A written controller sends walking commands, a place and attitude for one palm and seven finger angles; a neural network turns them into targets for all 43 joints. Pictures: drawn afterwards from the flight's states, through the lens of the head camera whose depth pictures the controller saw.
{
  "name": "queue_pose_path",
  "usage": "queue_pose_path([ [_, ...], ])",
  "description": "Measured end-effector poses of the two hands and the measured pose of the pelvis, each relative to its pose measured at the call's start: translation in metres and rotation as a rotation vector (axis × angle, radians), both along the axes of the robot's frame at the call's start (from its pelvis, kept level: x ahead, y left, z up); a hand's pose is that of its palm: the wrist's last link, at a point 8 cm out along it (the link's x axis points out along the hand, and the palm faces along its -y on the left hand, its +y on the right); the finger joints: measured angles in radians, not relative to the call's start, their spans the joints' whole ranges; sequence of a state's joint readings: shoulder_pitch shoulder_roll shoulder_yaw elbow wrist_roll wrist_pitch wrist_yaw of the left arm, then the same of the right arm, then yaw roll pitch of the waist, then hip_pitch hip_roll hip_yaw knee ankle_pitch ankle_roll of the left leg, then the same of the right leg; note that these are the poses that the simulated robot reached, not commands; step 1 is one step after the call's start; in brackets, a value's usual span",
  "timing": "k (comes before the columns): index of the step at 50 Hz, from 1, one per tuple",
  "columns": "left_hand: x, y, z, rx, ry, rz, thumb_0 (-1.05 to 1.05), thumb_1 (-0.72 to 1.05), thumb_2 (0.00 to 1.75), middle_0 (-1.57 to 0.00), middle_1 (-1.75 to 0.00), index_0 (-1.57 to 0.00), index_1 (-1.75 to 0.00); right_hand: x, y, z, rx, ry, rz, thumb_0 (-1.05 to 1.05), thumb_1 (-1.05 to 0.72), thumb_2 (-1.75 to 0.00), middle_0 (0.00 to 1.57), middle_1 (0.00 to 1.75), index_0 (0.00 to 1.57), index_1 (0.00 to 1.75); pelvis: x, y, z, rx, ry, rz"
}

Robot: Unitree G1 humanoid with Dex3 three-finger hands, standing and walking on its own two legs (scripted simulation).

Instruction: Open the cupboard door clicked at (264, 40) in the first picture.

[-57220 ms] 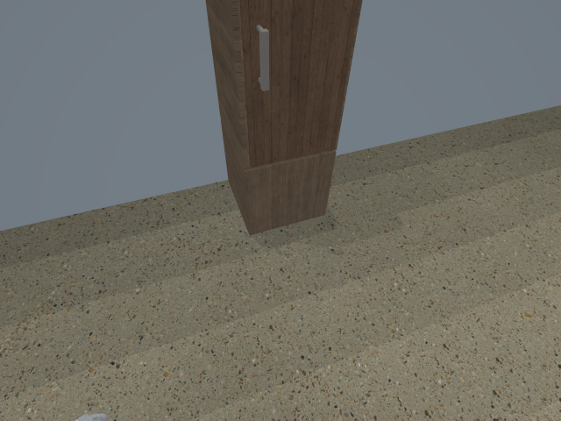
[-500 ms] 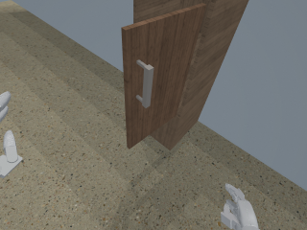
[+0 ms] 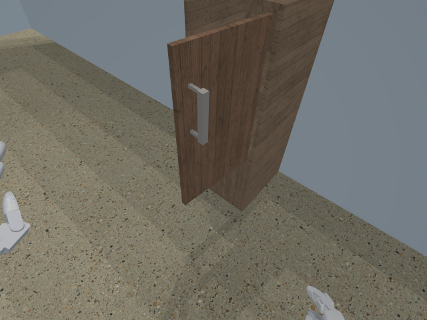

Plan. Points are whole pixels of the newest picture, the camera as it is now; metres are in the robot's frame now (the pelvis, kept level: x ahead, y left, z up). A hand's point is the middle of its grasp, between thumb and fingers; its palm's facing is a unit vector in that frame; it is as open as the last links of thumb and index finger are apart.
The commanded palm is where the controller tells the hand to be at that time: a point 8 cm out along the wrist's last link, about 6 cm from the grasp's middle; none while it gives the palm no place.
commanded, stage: stop stepping back and stand still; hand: left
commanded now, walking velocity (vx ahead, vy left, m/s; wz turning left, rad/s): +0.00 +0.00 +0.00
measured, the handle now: (197, 115) +0.59 +0.06 +0.07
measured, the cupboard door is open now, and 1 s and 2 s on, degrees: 84 84 84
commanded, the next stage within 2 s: let the arm hang, fingers relaxed in 0.32 s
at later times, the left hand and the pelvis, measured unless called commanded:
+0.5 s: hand (51, 251) +0.21 +0.27 +0.07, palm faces +0.22 -0.83 -0.51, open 7.4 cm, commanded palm none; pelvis +0.00 +0.01 +0.00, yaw +1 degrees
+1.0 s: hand out of the picture -0.10 +0.18 -0.17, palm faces +0.06 -0.98 -0.19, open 7.3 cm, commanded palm none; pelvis -0.02 +0.01 +0.01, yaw +2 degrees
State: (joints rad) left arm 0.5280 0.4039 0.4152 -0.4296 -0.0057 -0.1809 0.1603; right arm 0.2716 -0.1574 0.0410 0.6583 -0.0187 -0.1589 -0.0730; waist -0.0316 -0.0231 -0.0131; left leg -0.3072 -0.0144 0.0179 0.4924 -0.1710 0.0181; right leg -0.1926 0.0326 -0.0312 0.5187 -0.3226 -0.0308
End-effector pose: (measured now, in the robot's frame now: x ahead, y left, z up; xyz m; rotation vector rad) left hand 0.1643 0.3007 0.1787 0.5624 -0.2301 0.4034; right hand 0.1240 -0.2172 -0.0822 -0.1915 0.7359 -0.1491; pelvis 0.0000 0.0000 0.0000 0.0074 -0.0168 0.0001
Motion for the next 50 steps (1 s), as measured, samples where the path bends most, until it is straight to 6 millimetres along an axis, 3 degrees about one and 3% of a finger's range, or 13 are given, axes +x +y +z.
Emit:
queue_pose_path([
  [5,-0.003,-0.015,0.006,0.015,0.025,-0.048,0.01,0.89,0.89,-0.21,-0.3,-0.21,-0.3,0.006,-0.004,-0.004,0.021,0.019,0.012,0.01,-0.9,-0.9,0.2,0.3,0.21,0.3,0.005,-0.004,0.002,-0.017,0.012,-0.009],
  [10,0.004,-0.005,0.001,-0.006,0.018,-0.014,0.01,0.89,0.89,-0.22,-0.3,-0.21,-0.3,0.017,-0.017,-0.004,-0.019,0.031,-0.004,0.01,-0.9,-0.9,0.2,0.3,0.21,0.3,0.014,-0.001,0.001,-0.017,0.004,-0.004],
  [14,0.011,0.002,-0.006,-0.026,0.046,0.008,0.01,0.89,0.89,-0.22,-0.3,-0.21,-0.3,0.029,-0.023,0.007,-0.04,-0.003,-0.012,0.01,-0.9,-0.9,0.2,0.3,0.2,0.3,0.013,0.001,0.003,-0.005,0.0,-0.012],
  [21,0.006,-0.007,-0.002,-0.018,0.056,-0.057,0.02,0.89,0.89,-0.21,-0.3,-0.21,-0.3,0.043,-0.021,0.027,-0.054,-0.086,0.0,0.01,-0.9,-0.9,0.2,0.3,0.2,0.3,0.006,0.002,0.006,-0.013,0.011,-0.013],
  [23,0.009,-0.003,-0.024,-0.013,0.143,-0.075,0.01,0.89,0.9,-0.21,-0.3,-0.21,-0.3,0.044,-0.022,0.019,-0.039,-0.074,0.044,0.01,-0.9,-0.9,0.2,0.3,0.2,0.3,0.001,0.005,0.004,-0.017,0.026,0.003],
  [26,0.013,0.009,-0.107,-0.141,0.472,-0.013,0.0,0.9,0.9,-0.21,-0.3,-0.2,-0.3,0.039,-0.026,-0.006,-0.029,0.033,0.08,0.01,-0.9,-0.9,0.2,0.3,0.2,0.3,-0.007,0.01,-0.001,-0.014,0.035,0.02],
  [28,-0.003,0.008,-0.169,-0.246,0.717,0.043,0.0,0.9,0.9,-0.2,-0.3,-0.2,-0.3,0.027,-0.029,-0.019,-0.026,0.103,0.078,0.01,-0.9,-0.9,0.2,0.3,0.2,0.3,-0.011,0.01,-0.003,-0.011,0.029,0.025],
  [31,-0.047,-0.011,-0.246,-0.385,1.04,0.091,0.01,0.91,0.9,-0.2,-0.3,-0.2,-0.29,0.0,-0.032,-0.029,-0.028,0.21,0.056,0.01,-0.9,-0.9,0.2,0.3,0.2,0.3,-0.016,0.009,-0.004,-0.008,0.013,0.028],
  [35,-0.121,-0.051,-0.306,-0.54,1.36,0.114,0.01,0.91,0.89,-0.2,-0.3,-0.2,-0.29,-0.05,-0.037,-0.037,-0.045,0.384,0.015,0.01,-0.9,-0.9,0.2,0.3,0.2,0.3,-0.02,0.006,0.0,-0.009,-0.007,0.026],
  [38,-0.172,-0.074,-0.323,-0.632,1.515,0.152,0.02,0.92,0.89,-0.21,-0.3,-0.2,-0.29,-0.089,-0.037,-0.04,-0.054,0.522,-0.013,0.01,-0.9,-0.9,0.2,0.3,0.2,0.3,-0.022,0.005,0.003,-0.014,-0.011,0.028],
  [43,-0.236,-0.085,-0.325,-0.717,1.658,0.251,0.02,0.93,0.89,-0.21,-0.3,-0.2,-0.3,-0.143,-0.028,-0.044,-0.039,0.698,-0.047,0.01,-0.9,-0.9,0.2,0.3,0.2,0.3,-0.023,0.004,0.006,-0.022,-0.012,0.037],
  [46,-0.257,-0.081,-0.32,-0.723,1.695,0.306,0.01,0.92,0.89,-0.21,-0.3,-0.2,-0.3,-0.162,-0.019,-0.048,-0.014,0.752,-0.059,0.01,-0.9,-0.9,0.2,0.3,0.2,0.3,-0.024,0.005,0.007,-0.024,-0.013,0.04],
  [50,-0.264,-0.069,-0.314,-0.696,1.701,0.354,0.01,0.92,0.89,-0.21,-0.3,-0.2,-0.3,-0.172,-0.006,-0.054,0.025,0.771,-0.067,0.01,-0.9,-0.9,0.2,0.3,0.2,0.3,-0.025,0.006,0.007,-0.023,-0.014,0.038],
])
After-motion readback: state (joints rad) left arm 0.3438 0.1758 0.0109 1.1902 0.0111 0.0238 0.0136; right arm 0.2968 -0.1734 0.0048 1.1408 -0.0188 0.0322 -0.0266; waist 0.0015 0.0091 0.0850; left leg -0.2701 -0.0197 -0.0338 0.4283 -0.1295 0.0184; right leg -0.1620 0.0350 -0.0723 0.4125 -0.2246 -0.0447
